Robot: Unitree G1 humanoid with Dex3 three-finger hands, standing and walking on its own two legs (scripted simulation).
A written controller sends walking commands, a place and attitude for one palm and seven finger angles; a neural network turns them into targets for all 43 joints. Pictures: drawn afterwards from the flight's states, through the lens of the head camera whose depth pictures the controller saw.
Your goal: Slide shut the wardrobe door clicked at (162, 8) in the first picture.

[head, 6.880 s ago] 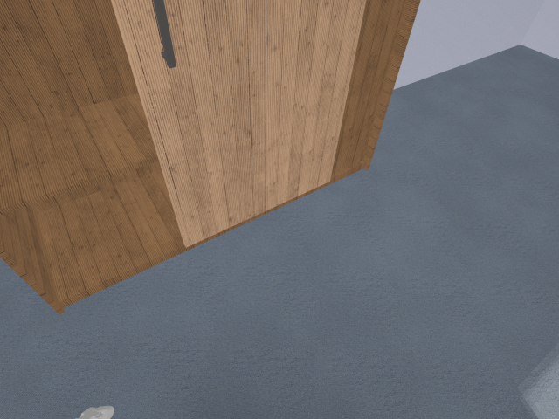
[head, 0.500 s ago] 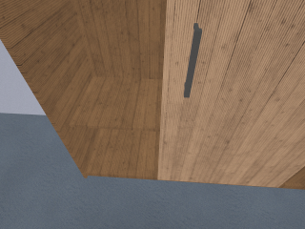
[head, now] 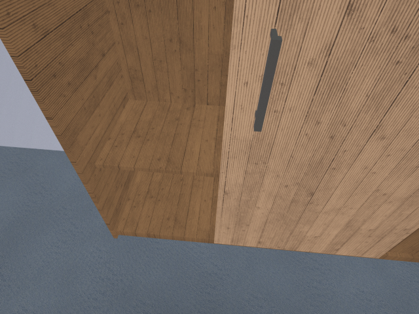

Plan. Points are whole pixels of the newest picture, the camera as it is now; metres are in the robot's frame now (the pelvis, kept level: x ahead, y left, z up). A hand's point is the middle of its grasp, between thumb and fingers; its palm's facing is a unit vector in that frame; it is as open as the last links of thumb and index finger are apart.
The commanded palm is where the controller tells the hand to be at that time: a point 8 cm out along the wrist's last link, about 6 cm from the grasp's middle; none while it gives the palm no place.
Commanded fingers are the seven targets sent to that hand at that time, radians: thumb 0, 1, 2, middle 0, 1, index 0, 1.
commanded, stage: look again from close up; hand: right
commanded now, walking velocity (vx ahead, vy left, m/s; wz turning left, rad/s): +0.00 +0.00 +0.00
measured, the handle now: (265, 84) +0.55 -0.08 +0.18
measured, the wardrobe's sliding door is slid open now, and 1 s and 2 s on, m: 0.49 0.49 0.49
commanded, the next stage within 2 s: shuffle to correct the standing spot in 0.86 s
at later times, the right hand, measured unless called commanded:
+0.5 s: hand out of the picture -0.02 -0.13 -0.17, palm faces +0.04 +0.98 -0.17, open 7.4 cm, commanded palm none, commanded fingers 0.00 -0.90 -0.90 0.20 0.30 0.20 0.30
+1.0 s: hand out of the picture -0.02 -0.12 -0.17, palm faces +0.03 +0.98 -0.17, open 7.4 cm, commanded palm none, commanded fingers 0.00 -0.90 -0.90 0.20 0.30 0.20 0.30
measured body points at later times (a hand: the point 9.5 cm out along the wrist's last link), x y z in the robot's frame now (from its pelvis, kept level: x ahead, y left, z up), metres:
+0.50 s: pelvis +0.00 +0.02 +0.00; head +0.01 +0.03 +0.45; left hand -0.02 +0.23 -0.16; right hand -0.02 -0.18 -0.16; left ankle +0.02 +0.16 -0.74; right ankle -0.02 -0.06 -0.74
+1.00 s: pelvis +0.00 +0.03 +0.00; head +0.00 +0.04 +0.45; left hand -0.02 +0.24 -0.16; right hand -0.02 -0.17 -0.16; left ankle +0.02 +0.16 -0.74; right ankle -0.02 -0.06 -0.74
